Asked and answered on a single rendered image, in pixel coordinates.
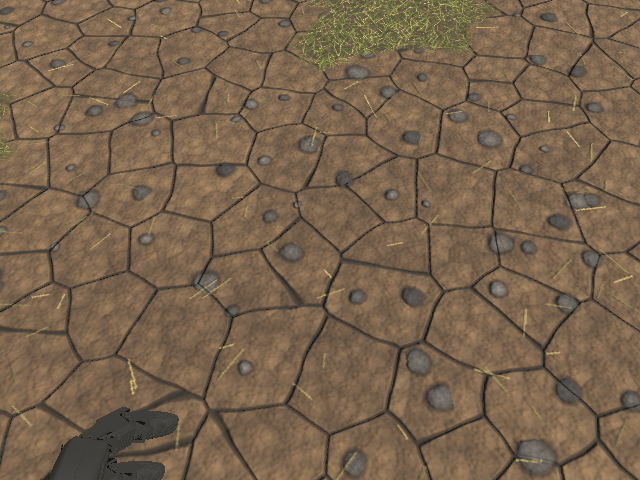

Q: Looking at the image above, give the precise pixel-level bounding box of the robot left hand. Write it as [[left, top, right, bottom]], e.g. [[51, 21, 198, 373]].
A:
[[48, 407, 179, 480]]

